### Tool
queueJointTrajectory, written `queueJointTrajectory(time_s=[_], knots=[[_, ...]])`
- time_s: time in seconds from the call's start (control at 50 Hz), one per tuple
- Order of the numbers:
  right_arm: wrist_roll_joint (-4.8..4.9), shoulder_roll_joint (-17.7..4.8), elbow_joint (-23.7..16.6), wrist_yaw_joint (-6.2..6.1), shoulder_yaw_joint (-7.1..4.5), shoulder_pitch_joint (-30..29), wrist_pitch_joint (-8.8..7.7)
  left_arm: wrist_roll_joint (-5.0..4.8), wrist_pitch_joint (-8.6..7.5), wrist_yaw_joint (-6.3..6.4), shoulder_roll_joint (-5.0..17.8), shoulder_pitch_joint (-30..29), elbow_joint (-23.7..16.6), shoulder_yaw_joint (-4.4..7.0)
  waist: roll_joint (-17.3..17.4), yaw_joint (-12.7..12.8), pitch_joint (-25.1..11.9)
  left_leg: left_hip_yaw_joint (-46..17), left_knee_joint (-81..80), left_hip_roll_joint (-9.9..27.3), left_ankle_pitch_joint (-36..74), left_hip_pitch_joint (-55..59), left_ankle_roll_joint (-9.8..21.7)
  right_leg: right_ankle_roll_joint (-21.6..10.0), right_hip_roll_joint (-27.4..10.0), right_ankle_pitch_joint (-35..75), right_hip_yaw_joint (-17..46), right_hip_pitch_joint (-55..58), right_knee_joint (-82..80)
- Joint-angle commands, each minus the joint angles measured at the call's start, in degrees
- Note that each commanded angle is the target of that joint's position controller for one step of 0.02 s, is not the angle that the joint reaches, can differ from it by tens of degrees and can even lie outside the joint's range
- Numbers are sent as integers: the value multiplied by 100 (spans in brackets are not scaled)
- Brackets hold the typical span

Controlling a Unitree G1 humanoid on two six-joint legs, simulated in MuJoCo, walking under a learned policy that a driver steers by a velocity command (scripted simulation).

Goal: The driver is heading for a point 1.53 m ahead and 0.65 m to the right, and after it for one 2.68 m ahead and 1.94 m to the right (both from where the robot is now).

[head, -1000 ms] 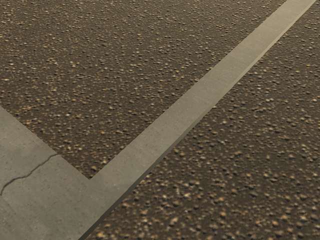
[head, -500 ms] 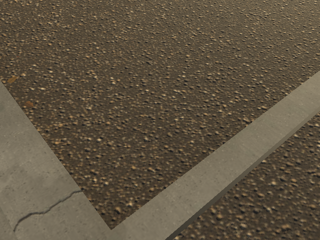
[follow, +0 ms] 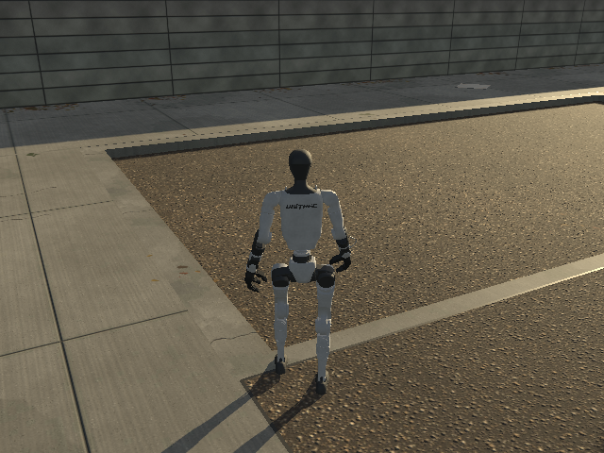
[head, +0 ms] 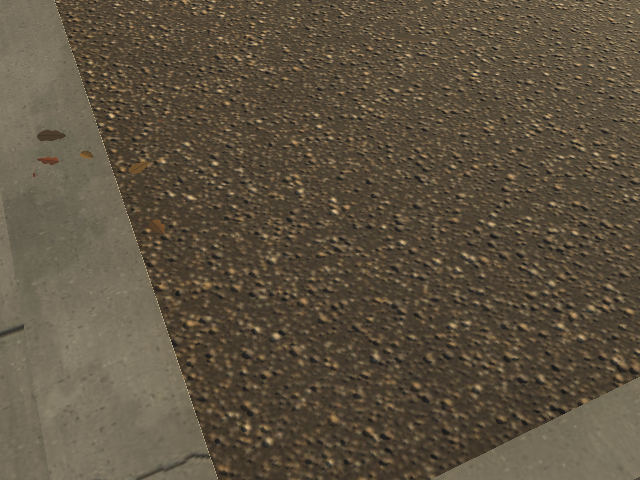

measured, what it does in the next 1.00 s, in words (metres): steps on the spot, turning right: left foot, then right foot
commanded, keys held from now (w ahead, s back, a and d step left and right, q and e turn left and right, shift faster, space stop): e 0.90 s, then no key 0.04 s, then w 0.06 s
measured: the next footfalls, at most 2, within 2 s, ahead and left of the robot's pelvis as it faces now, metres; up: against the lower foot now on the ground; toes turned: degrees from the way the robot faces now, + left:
left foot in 0.04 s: +0.15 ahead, +0.12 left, +0.00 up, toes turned +0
right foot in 0.38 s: +0.06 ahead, -0.13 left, +0.00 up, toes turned -16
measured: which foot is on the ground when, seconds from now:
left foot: up 0.00-0.02, down 0.04-0.40, up 0.42-0.96, down 0.98-1.00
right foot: down 0.00-0.06, up 0.08-0.36, down 0.38-1.00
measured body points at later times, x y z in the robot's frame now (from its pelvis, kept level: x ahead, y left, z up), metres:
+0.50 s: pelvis +0.04 -0.04 +0.00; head +0.07 -0.06 +0.45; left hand +0.23 +0.20 -0.09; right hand +0.12 -0.36 -0.09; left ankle +0.10 +0.11 -0.70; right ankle +0.02 -0.12 -0.74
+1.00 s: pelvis +0.08 -0.02 +0.00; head +0.11 -0.04 +0.45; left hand +0.36 +0.14 -0.09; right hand +0.05 -0.33 -0.10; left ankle +0.13 +0.08 -0.74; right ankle +0.02 -0.12 -0.74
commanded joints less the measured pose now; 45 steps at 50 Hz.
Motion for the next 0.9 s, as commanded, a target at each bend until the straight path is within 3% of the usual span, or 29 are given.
queueJointTrajectory(time_s=[0.02, 0.04, 0.06, 0.08, 0.1, 0.12, 0.14, 0.16, 0.2, 0.24, 0.3, 0.34, 0.38, 0.4, 0.42, 0.44, 0.46, 0.48, 0.5, 0.52, 0.54, 0.6, 0.72, 0.84, 0.9], knots=[[79, -898, -124, -227, -265, 666, -132, -10, -71, -103, 982, -761, -652, 324, -476, -627, -494, 81, -815, -144, 1029, 1371, 476, -1145, -1428, 3708, 1181, -347, 442], [131, -1171, -213, -315, -357, 604, -206, -40, -44, -86, 775, -529, -655, 276, -252, -536, -708, -49, -967, 83, 2336, 1737, 928, -817, -1146, 3195, 1068, -280, 806], [238, -1678, -386, -400, -477, 605, -266, -93, -37, 4, 330, 159, -715, 147, 528, -250, -1614, -1000, -1159, 1194, 4188, 3165, 2192, -215, -496, 1788, 539, -851, 1696], [215, -1553, -423, -450, -486, 1051, -237, 0, -58, 98, 179, 239, -821, 20, 904, -523, -2168, -2223, -1455, 2252, 4079, 4412, 3103, 148, 61, -1243, 320, -2103, 2501], [15, -1343, -250, -570, -498, 1431, -246, 142, 21, 152, 533, -343, -900, 135, 684, -847, -1648, -2295, -1829, 2277, 3009, 3996, 2756, 256, -135, -2892, 651, -2541, 3699], [50, -1229, -280, -667, -508, 1136, -270, 191, 70, 229, 567, -271, -836, 141, 494, -639, -1109, -1683, -2013, 2011, 2187, 3260, 2306, 246, -466, -2711, 763, -2531, 4241], [163, -945, -391, -703, -436, 722, -224, 212, 110, 314, 657, 16, -709, 181, 494, -405, -888, -1314, -2308, 1821, 1515, 2752, 2052, 322, -619, -2460, 782, -2298, 4423], [241, -760, -503, -726, -377, 429, -188, 219, 131, 335, 599, 73, -709, 161, 443, -246, -707, -972, -2526, 1673, 1207, 2304, 1888, 350, -643, -2153, 738, -2052, 4446], [165, -847, -747, -799, -415, 2, -141, 226, 177, 200, 407, 77, -754, 89, 230, -41, -591, -190, -2739, 1289, 1035, 1759, 1593, 373, -590, -1476, 435, -1514, 4207], [139, -1106, -850, -826, -560, -45, -126, 108, 230, -6, 440, -6, -800, 81, 264, -133, -540, 334, -2712, 1026, 959, 1813, 1395, 429, -537, -1072, 153, -1221, 3386], [9, -1322, -824, -778, -737, 236, -111, -13, 224, -167, 470, -320, -982, 24, 299, -436, -510, 37, -2460, 1490, 720, 2468, 1475, 333, -723, -721, 341, -1445, 2309], [6, -1332, -835, -684, -768, 30, -112, -92, 170, -147, 629, -140, -969, 88, 284, -300, -542, -41, -2250, 1668, 287, 2391, 1441, 97, -650, -124, 328, -1051, 1545], [-28, -1078, -750, -606, -658, -119, -115, -149, 68, -118, 843, -11, -1034, 241, 304, -184, -568, 157, -1872, 1545, -580, 1829, 1073, -327, -337, 791, 220, -181, 951], [-28, -809, -647, -585, -565, 69, -109, -118, 13, -89, 983, 107, -1095, 336, -23, -125, -601, 427, -1395, 1265, -1108, 1588, 732, -667, -467, 1427, 455, 212, 507], [25, -342, -884, -612, -445, 521, -97, -149, -77, 55, 1738, 133, -1295, 534, -1441, -438, -914, 1290, 89, 289, -2353, 986, -6, -1936, -1883, 4073, 2265, 843, 21], [63, -640, -978, -627, -460, 327, -161, -55, -193, 55, 2007, 143, -1453, 620, -1109, -245, -498, 513, 587, -381, -3087, -89, -211, -2559, -2446, 3357, 3413, 879, -374], [102, -879, -879, -598, -525, 32, -64, 68, -261, 115, 1781, 97, -1295, 627, -853, -132, -197, -54, 1049, -201, -2698, -432, -210, -2016, -2119, 2075, 2995, 751, -533], [96, -1097, -819, -652, -603, 6, 24, -46, -267, 114, 1519, -91, -1258, 580, -941, -222, -179, -69, 1487, -124, -2464, -553, -222, -1674, -1861, 1751, 2632, 779, -506], [-21, -1157, -739, -686, -633, 101, 71, -169, -226, 120, 1264, -205, -1287, 477, -931, -312, -288, -160, 1782, -96, -2380, -537, -237, -1541, -1794, 1993, 2518, 753, -448], [-77, -989, -725, -689, -565, 130, 89, -214, -176, 111, 1152, -264, -1295, 424, -921, -431, -281, -234, 2011, -57, -2267, -361, -229, -1445, -1745, 2366, 2396, 531, -419], [-63, -895, -683, -680, -517, 240, 83, -165, -120, 96, 1150, -353, -1368, 415, -794, -529, -296, -244, 2045, -55, -1997, -178, -235, -1414, -1687, 2538, 2302, 338, -443], [81, -892, -494, -629, -478, 475, 127, -41, -99, 37, 1220, -372, -1524, 446, -781, -515, -393, -140, 1925, -170, -1378, 3, -385, -1514, -1525, 3013, 2171, 350, -306], [84, -892, -339, -615, -331, 397, 248, -73, -126, -51, 1328, -134, -1638, 505, -785, -225, -352, -166, 1093, -91, -1657, 24, -525, -1609, -1595, 2756, 2794, 613, 6], [114, -942, -332, -635, -216, 322, 128, -72, -50, -47, 1391, -201, -1672, 486, -819, -33, -460, -119, 483, -280, -1843, 287, -432, -1620, -1517, 2612, 3424, 631, 233], [163, -950, -338, -610, -176, 429, 62, -59, 32, -41, 1438, -432, -1668, 459, -793, -114, -467, -48, -162, -439, -1564, 810, -276, -1518, -1381, 2386, 3594, 329, 340]])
